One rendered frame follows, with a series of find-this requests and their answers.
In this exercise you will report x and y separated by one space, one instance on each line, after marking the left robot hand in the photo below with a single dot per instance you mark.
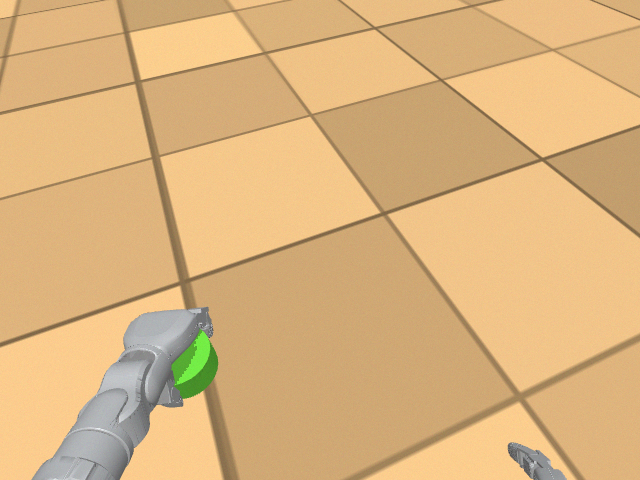
171 331

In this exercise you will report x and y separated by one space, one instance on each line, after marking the tin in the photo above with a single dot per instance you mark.
196 368

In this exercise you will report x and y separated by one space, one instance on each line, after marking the left robot arm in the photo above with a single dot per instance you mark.
101 443

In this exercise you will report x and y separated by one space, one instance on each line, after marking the right robot hand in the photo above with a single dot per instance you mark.
535 464

